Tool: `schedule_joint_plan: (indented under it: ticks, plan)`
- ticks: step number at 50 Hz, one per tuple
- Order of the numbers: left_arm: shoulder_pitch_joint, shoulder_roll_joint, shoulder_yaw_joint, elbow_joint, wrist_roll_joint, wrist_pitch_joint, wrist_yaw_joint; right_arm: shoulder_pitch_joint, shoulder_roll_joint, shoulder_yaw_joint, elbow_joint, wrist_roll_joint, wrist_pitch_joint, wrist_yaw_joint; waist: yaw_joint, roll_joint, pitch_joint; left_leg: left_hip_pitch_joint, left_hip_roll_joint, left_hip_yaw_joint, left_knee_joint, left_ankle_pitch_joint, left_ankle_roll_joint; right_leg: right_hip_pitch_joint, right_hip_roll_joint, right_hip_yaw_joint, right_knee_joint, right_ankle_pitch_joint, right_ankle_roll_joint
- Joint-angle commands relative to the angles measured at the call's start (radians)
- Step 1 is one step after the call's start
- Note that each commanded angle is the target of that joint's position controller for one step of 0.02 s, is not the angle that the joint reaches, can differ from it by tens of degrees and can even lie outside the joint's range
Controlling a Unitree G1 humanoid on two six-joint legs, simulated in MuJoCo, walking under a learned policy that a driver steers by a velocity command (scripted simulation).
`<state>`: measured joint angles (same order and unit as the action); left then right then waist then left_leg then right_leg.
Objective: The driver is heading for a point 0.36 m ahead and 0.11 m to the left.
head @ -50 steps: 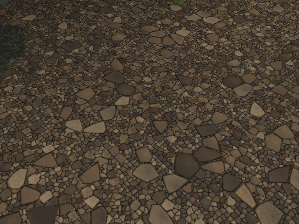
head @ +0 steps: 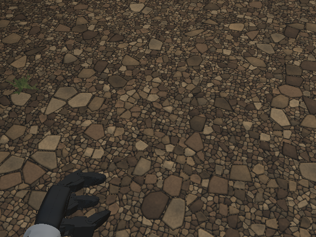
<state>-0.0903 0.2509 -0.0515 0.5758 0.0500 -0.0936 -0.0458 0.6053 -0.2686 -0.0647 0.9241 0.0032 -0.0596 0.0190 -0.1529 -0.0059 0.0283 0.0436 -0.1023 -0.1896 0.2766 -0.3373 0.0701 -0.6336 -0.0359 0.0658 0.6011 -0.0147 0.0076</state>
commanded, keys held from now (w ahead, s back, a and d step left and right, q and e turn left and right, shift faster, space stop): q+shift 0.22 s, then shift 0.78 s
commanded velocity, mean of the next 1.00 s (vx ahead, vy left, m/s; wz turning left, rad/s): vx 0.16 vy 0.00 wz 0.38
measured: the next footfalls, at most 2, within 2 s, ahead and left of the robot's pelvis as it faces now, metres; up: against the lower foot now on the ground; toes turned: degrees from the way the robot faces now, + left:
right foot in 0.06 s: +0.26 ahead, -0.14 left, +0.00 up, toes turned +7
left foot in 0.44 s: +0.37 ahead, +0.15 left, +0.00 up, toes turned +21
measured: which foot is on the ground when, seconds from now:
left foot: down 0.00-0.06, up 0.08-0.42, down 0.44-1.00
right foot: up 0.00-0.04, down 0.06-0.44, up 0.46-0.72, down 0.74-1.00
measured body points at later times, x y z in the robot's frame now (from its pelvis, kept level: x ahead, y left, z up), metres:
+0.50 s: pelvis +0.26 +0.02 -0.02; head +0.30 +0.05 +0.43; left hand +0.25 +0.33 -0.14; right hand +0.57 -0.15 -0.07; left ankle +0.33 +0.14 -0.74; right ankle +0.22 -0.14 -0.70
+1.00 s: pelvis +0.34 +0.00 +0.00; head +0.34 -0.01 +0.45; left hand +0.35 +0.27 -0.12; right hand +0.54 -0.20 -0.12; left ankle +0.33 +0.14 -0.74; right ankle +0.37 -0.11 -0.74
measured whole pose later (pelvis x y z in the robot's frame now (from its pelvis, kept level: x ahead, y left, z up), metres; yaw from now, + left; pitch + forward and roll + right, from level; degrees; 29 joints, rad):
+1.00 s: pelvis +0.34 +0.00 +0.00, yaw +23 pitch -1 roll +0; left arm 0.18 0.21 0.00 0.86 0.02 -0.02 0.02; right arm 0.20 -0.24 -0.05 0.80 -0.02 0.02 -0.02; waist -0.01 0.01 0.01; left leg -0.29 0.00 -0.03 0.50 -0.19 -0.02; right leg -0.21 -0.01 -0.02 0.55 -0.32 -0.01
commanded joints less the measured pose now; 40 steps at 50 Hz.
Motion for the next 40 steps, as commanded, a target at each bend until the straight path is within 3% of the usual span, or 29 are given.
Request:
schedule_joint_plan:
  ticks: [1, 2, 3, 4, 5, 6, 7, 8, 9, 10, 12, 15, 18, 20, 21, 22, 23, 24, 25, 26, 27, 29, 30, 34, 36, 37, 38, 39, 40]
  plan:
    - [0.132, 0.129, 0.048, -0.009, 0.0, -0.014, 0.034, -0.072, -0.201, -0.051, -0.075, 0.017, -0.01, -0.01, 0.152, 0.057, -0.058, -0.258, 0.101, -0.12, 0.19, 0.901, 0.015, 0.49, 0.119, -0.082, -0.124, 0.104, -0.014]
    - [0.226, 0.176, 0.09, -0.018, -0.053, -0.039, 0.057, -0.14, -0.145, -0.036, -0.125, 0.077, -0.012, -0.024, 0.253, 0.065, -0.151, -0.373, 0.079, -0.186, 0.382, 0.74, -0.035, 0.723, 0.024, 0.065, -0.183, 0.212, -0.04]
    - [0.422, 0.238, 0.107, 0.032, -0.05, -0.032, 0.074, -0.197, -0.112, -0.021, -0.163, 0.044, -0.014, -0.028, 0.337, 0.018, -0.323, -0.468, 0.033, -0.11, 0.639, 0.368, -0.071, 0.963, -0.139, 0.129, -0.077, 0.34, -0.079]
    - [0.473, 0.252, 0.102, 0.037, -0.016, -0.017, 0.076, -0.025, -0.002, 0.004, -0.16, 0.015, -0.009, -0.035, 0.238, -0.212, -0.474, -0.659, -0.044, -0.055, 0.96, -0.394, -0.094, 1.164, -0.446, 0.384, 0.047, 0.805, -0.189]
    - [0.444, 0.255, 0.12, 0.031, -0.035, 0.003, 0.066, 0.034, -0.086, 0.003, -0.197, 0.045, 0.0, -0.04, 0.219, -0.314, -0.566, -0.734, 0.03, -0.009, 1.144, -0.334, -0.12, 1.147, -0.53, 0.583, -0.047, 0.611, -0.286]
    - [0.348, 0.173, 0.111, 0.0, -0.035, 0.017, 0.074, -0.056, -0.132, -0.014, -0.209, 0.053, 0.015, -0.052, 0.217, -0.211, -0.423, -0.797, 0.096, 0.045, 1.151, -0.249, -0.137, 1.011, -0.443, 0.466, -0.109, 0.469, -0.267]
    - [0.281, 0.117, 0.099, 0.007, -0.04, 0.024, 0.074, -0.133, -0.144, -0.025, -0.225, 0.049, 0.034, -0.062, 0.2, -0.147, -0.261, -0.826, 0.125, 0.106, 1.139, -0.184, -0.152, 0.855, -0.376, 0.312, -0.143, 0.48, -0.24]
    - [0.234, 0.087, 0.092, 0.008, -0.04, 0.028, 0.072, -0.161, -0.144, -0.034, -0.23, 0.037, 0.052, -0.068, 0.17, -0.083, -0.187, -0.803, 0.151, 0.122, 1.149, -0.148, -0.161, 0.726, -0.327, 0.23, -0.188, 0.447, -0.228]
    - [0.196, 0.082, 0.095, 0.018, -0.038, 0.025, 0.07, -0.161, -0.118, -0.037, -0.247, 0.031, 0.067, -0.065, 0.132, -0.085, -0.123, -0.76, 0.178, 0.12, 1.11, -0.125, -0.159, 0.604, -0.305, 0.157, -0.227, 0.441, -0.216]
    - [0.153, 0.084, 0.102, 0.029, -0.037, 0.022, 0.069, -0.166, -0.073, -0.03, -0.27, 0.035, 0.081, -0.061, 0.101, -0.126, -0.083, -0.724, 0.207, 0.123, 1.037, -0.116, -0.157, 0.514, -0.299, 0.093, -0.277, 0.368, -0.208]
    - [0.119, 0.103, 0.117, 0.058, -0.039, 0.012, 0.069, -0.259, -0.038, -0.021, -0.317, 0.025, 0.088, -0.055, 0.108, -0.109, -0.031, -0.678, 0.217, 0.146, 0.858, -0.054, -0.153, 0.407, -0.274, -0.005, -0.332, 0.377, -0.21]
    - [0.109, 0.154, 0.138, 0.094, -0.055, 0.015, 0.076, -0.279, -0.028, -0.009, -0.315, 0.01, 0.071, -0.018, 0.107, -0.087, -0.11, -0.496, 0.178, 0.175, 0.549, 0.216, -0.105, 0.408, -0.222, -0.132, -0.303, 0.406, -0.197]
    - [0.139, 0.189, 0.149, 0.128, -0.096, 0.013, 0.065, -0.356, -0.078, -0.017, -0.343, 0.007, 0.071, 0.016, 0.124, -0.065, -0.104, -0.432, 0.146, 0.188, 0.4, 0.272, -0.066, 0.445, -0.244, -0.146, -0.253, 0.35, -0.18]
    - [0.154, 0.214, 0.156, 0.144, -0.111, 0.014, 0.057, -0.382, -0.112, -0.03, -0.364, 0.0, 0.07, 0.023, 0.109, -0.043, -0.094, -0.361, 0.115, 0.202, 0.286, 0.299, -0.027, 0.449, -0.241, -0.158, -0.169, 0.302, -0.147]
    - [0.174, 0.209, 0.154, 0.154, -0.107, 0.014, 0.055, -0.355, -0.142, -0.043, -0.358, -0.006, 0.067, 0.017, 0.091, -0.02, -0.11, -0.267, 0.084, 0.213, 0.236, 0.342, -0.003, 0.427, -0.209, -0.177, -0.081, 0.285, -0.119]
    - [0.23, 0.186, 0.145, 0.171, -0.085, 0.014, 0.051, -0.318, -0.204, -0.064, -0.354, -0.012, 0.065, 0.001, 0.078, 0.058, -0.139, -0.151, 0.098, 0.186, 0.204, 0.578, 0.029, 0.379, -0.149, -0.213, 0.067, 0.194, -0.069]
    - [0.295, 0.134, 0.122, 0.152, -0.031, 0.017, 0.044, -0.296, -0.305, -0.076, -0.387, -0.038, 0.063, -0.022, 0.099, 0.303, -0.222, 0.075, 0.387, -0.134, 0.247, 1.177, 0.165, 0.143, -0.039, -0.261, 0.423, -0.408, 0.021]
    - [0.348, 0.134, 0.106, 0.161, -0.043, 0.031, 0.038, -0.333, -0.247, -0.041, -0.415, -0.042, 0.058, -0.023, 0.11, 0.308, -0.416, 0.141, 0.552, -0.343, 0.213, 1.161, 0.342, 0.075, 0.014, -0.078, 0.631, -0.723, 0.052]
    - [0.303, 0.21, 0.126, 0.169, -0.072, 0.054, 0.035, -0.359, -0.187, -0.026, -0.416, -0.026, 0.057, -0.012, 0.082, 0.166, -0.399, 0.074, 0.484, -0.257, 0.189, 0.976, 0.313, 0.078, -0.024, -0.012, 0.664, -0.674, 0.055]
    - [0.268, 0.2, 0.124, 0.16, -0.082, 0.068, 0.039, -0.401, -0.171, -0.018, -0.401, -0.012, 0.053, -0.006, 0.101, 0.133, -0.31, 0.013, 0.422, -0.177, 0.183, 0.832, 0.256, 0.037, -0.045, -0.016, 0.625, -0.645, 0.048]
    - [0.25, 0.184, 0.121, 0.168, -0.073, 0.079, 0.051, -0.436, -0.169, -0.017, -0.392, -0.006, 0.054, -0.005, 0.114, 0.076, -0.246, -0.065, 0.384, -0.141, 0.158, 0.705, 0.211, 0.033, -0.056, -0.02, 0.554, -0.602, 0.049]
    - [0.278, 0.169, 0.118, 0.182, -0.063, 0.101, 0.063, -0.502, -0.182, -0.019, -0.384, -0.014, 0.064, -0.013, 0.164, 0.094, -0.182, -0.253, 0.334, -0.073, 0.113, 0.608, 0.18, 0.159, -0.043, -0.048, 0.426, -0.522, 0.061]
    - [0.304, 0.148, 0.113, 0.195, -0.06, 0.105, 0.067, -0.517, -0.172, -0.019, -0.381, -0.022, 0.065, -0.017, 0.173, 0.106, -0.185, -0.289, 0.325, -0.056, 0.102, 0.591, 0.182, 0.21, -0.033, -0.057, 0.368, -0.498, 0.067]
    - [0.312, 0.112, 0.099, 0.213, -0.055, 0.108, 0.068, -0.531, -0.128, -0.008, -0.352, -0.022, 0.066, -0.028, 0.162, 0.127, -0.207, -0.327, 0.312, -0.036, 0.092, 0.418, 0.172, 0.347, -0.016, -0.064, 0.146, -0.341, 0.056]
    - [0.331, 0.094, 0.096, 0.224, -0.045, 0.108, 0.059, -0.55, -0.105, 0.001, -0.334, -0.012, 0.07, -0.028, 0.192, 0.123, -0.184, -0.39, 0.277, -0.014, 0.103, 0.207, 0.125, 0.46, 0.005, -0.091, -0.031, -0.188, 0.028]
    - [0.328, 0.094, 0.093, 0.222, -0.026, 0.108, 0.054, -0.516, -0.073, 0.011, -0.312, -0.011, 0.068, -0.025, 0.192, 0.101, -0.162, -0.427, 0.238, 0.003, 0.107, 0.063, 0.069, 0.509, -0.004, -0.076, -0.117, -0.127, 0.005]
    - [0.313, 0.142, 0.098, 0.206, -0.007, 0.107, 0.055, -0.479, -0.044, 0.019, -0.293, -0.021, 0.066, -0.023, 0.162, 0.012, -0.119, -0.473, 0.176, 0.049, 0.17, -0.069, 0.003, 0.513, -0.103, 0.041, -0.188, -0.103, -0.034]
    - [0.235, 0.184, 0.107, 0.201, -0.015, 0.107, 0.058, -0.438, -0.03, 0.017, -0.295, -0.022, 0.066, -0.021, 0.093, -0.161, -0.073, -0.375, 0.098, 0.144, 0.198, -0.044, -0.048, 0.319, -0.163, 0.094, -0.246, -0.318, -0.095]
    - [0.173, 0.126, 0.092, 0.178, -0.012, 0.1, 0.056, -0.481, -0.057, 0.011, -0.283, -0.03, 0.069, -0.026, 0.111, -0.161, -0.028, -0.276, 0.101, 0.147, 0.219, 0.051, -0.071, 0.204, -0.141, 0.1, -0.302, -0.499, -0.093]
